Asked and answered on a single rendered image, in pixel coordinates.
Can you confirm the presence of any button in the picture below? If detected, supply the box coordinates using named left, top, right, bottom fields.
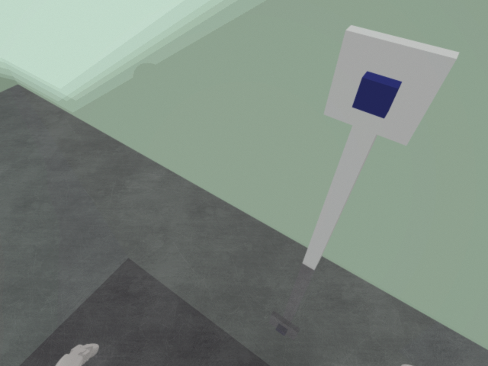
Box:
left=352, top=71, right=402, bottom=118

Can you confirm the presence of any left robot hand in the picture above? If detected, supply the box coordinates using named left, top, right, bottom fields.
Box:
left=56, top=343, right=99, bottom=366

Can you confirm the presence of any panel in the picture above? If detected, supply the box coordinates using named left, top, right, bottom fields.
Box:
left=303, top=25, right=459, bottom=270

